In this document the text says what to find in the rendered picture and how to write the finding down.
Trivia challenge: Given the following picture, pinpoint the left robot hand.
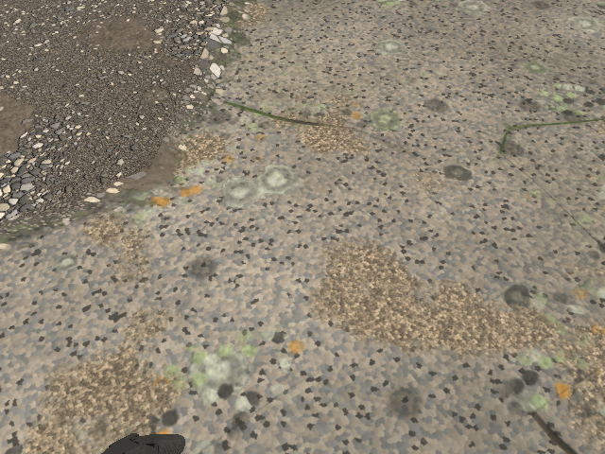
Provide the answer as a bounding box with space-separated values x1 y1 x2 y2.
101 433 185 454

